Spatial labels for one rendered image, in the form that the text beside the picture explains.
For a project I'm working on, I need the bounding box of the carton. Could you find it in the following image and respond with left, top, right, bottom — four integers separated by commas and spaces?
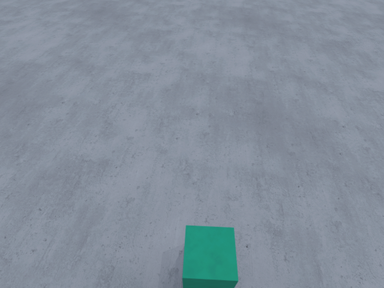
182, 225, 238, 288

